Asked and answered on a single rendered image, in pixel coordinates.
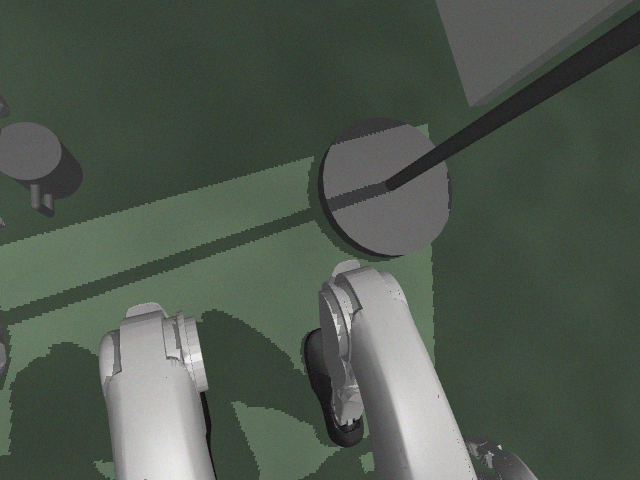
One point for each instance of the floor lamp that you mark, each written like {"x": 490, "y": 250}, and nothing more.
{"x": 385, "y": 188}

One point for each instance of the right robot hand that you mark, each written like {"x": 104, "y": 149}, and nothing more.
{"x": 506, "y": 466}

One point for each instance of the left robot foot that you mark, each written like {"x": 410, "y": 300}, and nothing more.
{"x": 208, "y": 425}

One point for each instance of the right robot foot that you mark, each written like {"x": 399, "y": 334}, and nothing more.
{"x": 344, "y": 436}

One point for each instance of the mug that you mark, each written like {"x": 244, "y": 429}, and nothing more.
{"x": 34, "y": 157}

